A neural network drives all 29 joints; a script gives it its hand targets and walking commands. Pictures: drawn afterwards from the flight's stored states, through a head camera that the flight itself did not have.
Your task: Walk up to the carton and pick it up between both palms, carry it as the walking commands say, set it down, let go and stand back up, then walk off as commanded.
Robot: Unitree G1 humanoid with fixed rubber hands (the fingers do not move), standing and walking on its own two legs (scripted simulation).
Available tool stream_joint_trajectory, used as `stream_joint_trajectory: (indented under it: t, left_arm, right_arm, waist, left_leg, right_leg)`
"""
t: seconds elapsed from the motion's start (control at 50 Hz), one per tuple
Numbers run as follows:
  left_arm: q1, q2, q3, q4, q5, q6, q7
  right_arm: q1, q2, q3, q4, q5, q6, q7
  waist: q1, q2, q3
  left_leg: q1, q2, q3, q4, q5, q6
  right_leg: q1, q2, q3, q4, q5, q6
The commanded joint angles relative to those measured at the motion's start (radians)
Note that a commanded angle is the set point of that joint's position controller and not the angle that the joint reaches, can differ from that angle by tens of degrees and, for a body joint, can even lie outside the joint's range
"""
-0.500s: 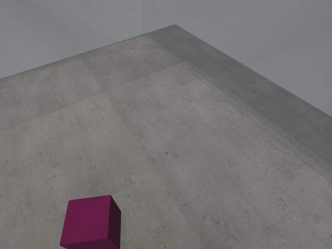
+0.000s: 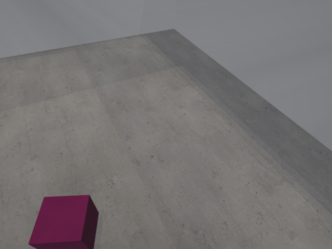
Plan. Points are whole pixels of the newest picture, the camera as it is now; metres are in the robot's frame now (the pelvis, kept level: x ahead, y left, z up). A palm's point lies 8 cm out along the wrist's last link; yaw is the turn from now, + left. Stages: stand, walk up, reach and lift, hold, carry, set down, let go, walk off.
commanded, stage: walk off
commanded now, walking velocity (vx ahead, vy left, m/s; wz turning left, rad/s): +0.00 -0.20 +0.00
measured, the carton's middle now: (69, 225) +0.38 +0.45 -0.63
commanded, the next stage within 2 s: stand in 1.76 s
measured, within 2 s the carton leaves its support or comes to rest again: neither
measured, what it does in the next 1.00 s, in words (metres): steps to the right: right foot, then left foot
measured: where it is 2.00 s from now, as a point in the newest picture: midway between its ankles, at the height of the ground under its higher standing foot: outside the picture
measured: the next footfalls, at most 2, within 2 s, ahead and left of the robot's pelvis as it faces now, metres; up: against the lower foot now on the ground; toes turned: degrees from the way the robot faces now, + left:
right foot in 0.20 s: +0.02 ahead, -0.15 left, +0.00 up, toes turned -4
left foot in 0.76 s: +0.03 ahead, +0.01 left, +0.00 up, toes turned +1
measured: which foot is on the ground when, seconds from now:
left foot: down 0.00-0.22, up 0.24-0.74, down 0.76-1.00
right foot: up 0.00-0.18, down 0.20-0.78, up 0.80-0.98, down 1.00-1.00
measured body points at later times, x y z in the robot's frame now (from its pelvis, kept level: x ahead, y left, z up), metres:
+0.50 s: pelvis +0.02 -0.12 +0.01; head +0.06 -0.15 +0.46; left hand +0.05 +0.14 -0.12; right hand +0.05 -0.38 -0.15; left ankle -0.06 +0.05 -0.64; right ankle -0.02 -0.15 -0.72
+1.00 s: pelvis +0.04 -0.19 -0.01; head +0.07 -0.20 +0.44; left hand +0.13 +0.06 -0.15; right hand +0.01 -0.43 -0.17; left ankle -0.01 +0.01 -0.72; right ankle +0.00 -0.28 -0.72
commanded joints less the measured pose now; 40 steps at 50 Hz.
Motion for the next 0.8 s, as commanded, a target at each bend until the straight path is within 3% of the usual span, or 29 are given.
stream_joint_trajectory:
  t: [0.0,0.04,0.1,0.12,0.14,0.16,0.18,0.2,0.22,0.24,0.26,0.28,0.32,0.34,0.42,0.44,0.46,0.5,0.56,0.58,0.6,0.64,0.66,0.68,0.7,0.72,0.74,0.76,0.78]
  left_arm:
    - [-0.019,0.096,0.037,-0.079,0.007,0.006,0.007]
    - [-0.060,0.084,0.033,-0.097,-0.002,0.014,0.000]
    - [0.004,0.071,0.033,-0.060,-0.016,0.001,-0.010]
    - [0.077,0.076,0.037,-0.026,-0.015,-0.007,-0.007]
    - [0.122,0.128,0.045,-0.015,-0.007,-0.027,-0.003]
    - [0.130,0.252,0.077,-0.007,-0.007,-0.037,-0.006]
    - [0.108,0.199,0.053,-0.015,-0.022,-0.041,-0.011]
    - [0.118,0.151,0.032,0.000,-0.018,-0.039,-0.001]
    - [0.074,0.116,0.023,-0.009,-0.006,-0.038,0.001]
    - [0.038,0.083,0.012,-0.034,0.003,-0.031,0.004]
    - [0.036,0.104,0.017,-0.044,0.004,-0.030,0.007]
    - [0.020,0.120,0.021,-0.051,0.008,-0.034,0.018]
    - [0.023,0.113,0.020,-0.045,0.006,-0.037,0.023]
    - [0.031,0.116,0.018,-0.038,0.008,-0.038,0.023]
    - [0.079,0.108,0.008,-0.015,0.010,-0.040,0.029]
    - [0.068,0.100,0.006,-0.033,0.015,-0.038,0.032]
    - [0.068,0.134,0.013,-0.029,0.017,-0.036,0.038]
    - [0.081,0.109,0.007,-0.023,0.020,-0.033,0.034]
    - [0.081,0.100,0.002,-0.027,0.013,-0.024,0.037]
    - [0.062,0.109,0.004,-0.030,0.021,-0.026,0.030]
    - [0.063,0.114,0.005,-0.041,0.011,-0.026,0.030]
    - [0.049,0.136,0.012,-0.040,0.008,-0.022,0.029]
    - [0.034,0.135,0.015,-0.045,0.001,-0.022,0.027]
    - [-0.015,0.126,0.015,-0.073,-0.004,-0.023,0.017]
    - [-0.007,0.114,0.020,-0.087,-0.006,-0.018,0.022]
    - [-0.022,0.097,0.028,-0.104,-0.002,-0.009,0.018]
    - [0.009,0.081,0.026,-0.104,0.008,-0.004,0.013]
    - [0.034,0.061,0.020,-0.093,0.011,-0.002,0.007]
    - [0.067,0.064,0.027,-0.091,0.008,-0.004,-0.002]
  right_arm:
    - [0.084,-0.175,0.003,-0.024,-0.134,-0.034,0.000]
    - [0.092,-0.197,-0.004,-0.019,-0.141,-0.028,-0.001]
    - [0.046,-0.264,-0.031,-0.051,-0.131,-0.017,0.001]
    - [0.074,-0.265,-0.036,-0.046,-0.121,-0.011,0.001]
    - [0.135,-0.225,-0.036,-0.029,-0.119,-0.012,0.006]
    - [0.187,-0.145,-0.021,-0.050,-0.111,-0.021,0.015]
    - [0.104,-0.090,-0.010,-0.049,-0.110,-0.007,0.005]
    - [-0.011,-0.120,-0.014,-0.076,-0.106,0.001,0.004]
    - [-0.047,-0.128,-0.011,-0.083,-0.107,0.010,-0.006]
    - [-0.035,-0.147,-0.022,-0.066,-0.107,0.022,-0.002]
    - [0.014,-0.133,-0.020,-0.055,-0.106,0.034,0.005]
    - [0.046,-0.121,-0.019,-0.056,-0.104,0.030,0.002]
    - [0.080,-0.107,-0.016,-0.036,-0.109,0.020,0.015]
    - [0.059,-0.117,-0.010,-0.028,-0.115,0.016,0.012]
    - [0.022,-0.107,0.004,-0.038,-0.107,0.023,0.002]
    - [0.020,-0.122,-0.001,-0.053,-0.105,0.022,-0.006]
    - [0.028,-0.133,-0.004,-0.035,-0.105,0.026,-0.012]
    - [-0.006,-0.095,0.020,-0.044,-0.095,0.021,-0.009]
    - [-0.034,-0.119,0.020,-0.063,-0.094,0.018,-0.011]
    - [-0.006,-0.084,0.024,-0.047,-0.094,0.016,-0.016]
    - [0.016,-0.131,0.022,-0.040,-0.092,0.013,-0.020]
    - [0.091,-0.111,0.021,-0.020,-0.097,0.002,-0.022]
    - [0.147,-0.128,0.015,0.009,-0.101,0.000,-0.028]
    - [0.180,-0.152,0.012,0.015,-0.114,-0.003,-0.033]
    - [0.212,-0.213,0.001,0.021,-0.127,-0.004,-0.033]
    - [0.189,-0.225,0.008,0.013,-0.131,-0.007,-0.038]
    - [0.173,-0.197,0.013,0.026,-0.134,-0.006,-0.041]
    - [0.141,-0.193,0.013,0.017,-0.126,-0.011,-0.039]
    - [0.063,-0.191,0.011,-0.007,-0.128,-0.017,-0.038]
  waist:
    - [-0.017,0.302,0.115]
    - [-0.031,0.360,0.153]
    - [0.006,0.361,0.111]
    - [0.018,0.272,0.058]
    - [0.024,0.078,0.000]
    - [0.006,-0.292,-0.151]
    - [0.037,-0.203,-0.152]
    - [0.055,-0.146,-0.085]
    - [0.057,-0.161,-0.010]
    - [0.055,-0.133,0.041]
    - [0.047,-0.198,0.027]
    - [0.022,-0.192,-0.005]
    - [0.012,-0.087,-0.038]
    - [0.017,-0.091,-0.046]
    - [0.040,-0.088,-0.079]
    - [0.026,-0.087,-0.078]
    - [0.035,-0.081,-0.083]
    - [0.036,-0.027,-0.039]
    - [0.029,-0.016,0.000]
    - [0.004,-0.012,-0.030]
    - [0.013,0.019,-0.010]
    - [-0.047,0.013,-0.042]
    - [-0.073,0.068,-0.035]
    - [-0.091,0.180,-0.029]
    - [-0.092,0.312,0.003]
    - [-0.082,0.377,0.028]
    - [-0.037,0.248,0.053]
    - [-0.006,0.163,0.063]
    - [0.024,0.211,0.058]
  left_leg:
    - [0.036,0.319,-0.288,-0.271,0.847,0.200]
    - [0.024,0.312,-0.268,-0.280,0.850,0.176]
    - [-0.008,0.266,-0.226,-0.221,0.762,0.125]
    - [-0.020,0.238,-0.210,-0.149,0.612,0.095]
    - [-0.132,0.167,-0.150,0.018,0.443,0.053]
    - [-0.259,0.012,0.007,0.301,-0.184,-0.018]
    - [-0.194,-0.025,-0.012,0.457,-0.321,-0.031]
    - [-0.232,-0.014,0.002,0.523,-0.285,-0.013]
    - [-0.269,0.015,0.005,0.566,-0.248,-0.002]
    - [-0.306,-0.022,-0.027,0.634,-0.192,-0.001]
    - [-0.284,-0.026,-0.036,0.643,-0.170,-0.002]
    - [-0.277,-0.019,-0.028,0.616,-0.144,0.002]
    - [-0.295,-0.026,0.017,0.578,-0.114,-0.015]
    - [-0.296,-0.019,0.039,0.522,-0.099,-0.019]
    - [-0.321,-0.014,0.069,0.404,-0.107,-0.024]
    - [-0.283,-0.015,0.064,0.391,-0.119,-0.029]
    - [-0.296,-0.016,0.073,0.391,-0.109,-0.024]
    - [-0.280,-0.012,0.073,0.307,-0.140,-0.014]
    - [-0.215,0.008,0.058,0.223,-0.110,0.000]
    - [-0.146,0.016,0.051,0.161,-0.091,0.001]
    - [-0.134,0.009,0.058,0.137,-0.060,0.005]
    - [-0.015,0.027,0.047,-0.038,0.132,0.012]
    - [0.097,0.048,0.015,-0.123,0.311,0.020]
    - [0.152,0.133,-0.112,-0.183,0.474,0.056]
    - [0.195,0.299,-0.356,-0.247,0.760,0.155]
    - [0.156,0.415,-0.478,-0.277,0.971,0.244]
    - [0.094,0.437,-0.477,-0.290,0.941,0.291]
    - [0.043,0.426,-0.386,-0.293,0.866,0.284]
    - [0.068,0.413,-0.365,-0.296,0.738,0.265]
  right_leg:
    - [-0.113,-0.128,0.068,0.035,-0.053,0.113]
    - [-0.097,-0.128,0.038,-0.067,-0.077,0.112]
    - [0.072,-0.095,-0.021,-0.333,-0.007,0.085]
    - [0.189,-0.099,-0.033,-0.510,0.148,0.082]
    - [0.375,-0.167,0.042,-0.567,0.416,0.094]
    - [0.548,-0.420,0.269,-0.496,0.916,0.018]
    - [0.375,-0.435,0.189,-0.435,1.128,-0.077]
    - [0.277,-0.376,0.139,-0.469,1.033,-0.116]
    - [0.206,-0.338,0.103,-0.500,0.867,-0.097]
    - [0.197,-0.294,0.062,-0.508,0.840,-0.077]
    - [0.202,-0.306,0.055,-0.490,0.882,-0.075]
    - [0.237,-0.309,0.068,-0.498,0.899,-0.081]
    - [0.283,-0.292,0.069,-0.497,0.893,-0.089]
    - [0.325,-0.267,0.047,-0.488,0.955,-0.077]
    - [0.414,-0.282,0.094,-0.478,0.999,-0.103]
    - [0.374,-0.260,0.069,-0.476,0.969,-0.126]
    - [0.393,-0.279,0.083,-0.491,0.929,-0.098]
    - [0.363,-0.284,0.104,-0.490,0.923,-0.128]
    - [0.282,-0.293,0.122,-0.499,0.900,-0.099]
    - [0.274,-0.303,0.122,-0.504,0.870,-0.127]
    - [0.260,-0.295,0.121,-0.480,0.897,-0.112]
    - [0.224,-0.260,0.089,-0.438,0.837,-0.086]
    - [0.154,-0.225,0.050,-0.384,0.797,-0.047]
    - [0.077,-0.158,0.020,-0.259,0.741,-0.001]
    - [-0.086,-0.046,-0.041,-0.106,0.365,0.038]
    - [-0.141,-0.035,0.023,0.070,-0.124,0.034]
    - [-0.125,-0.059,0.091,0.206,-0.102,0.035]
    - [-0.097,-0.077,0.090,0.229,-0.062,0.038]
    - [-0.137,-0.101,0.106,0.183,-0.033,0.047]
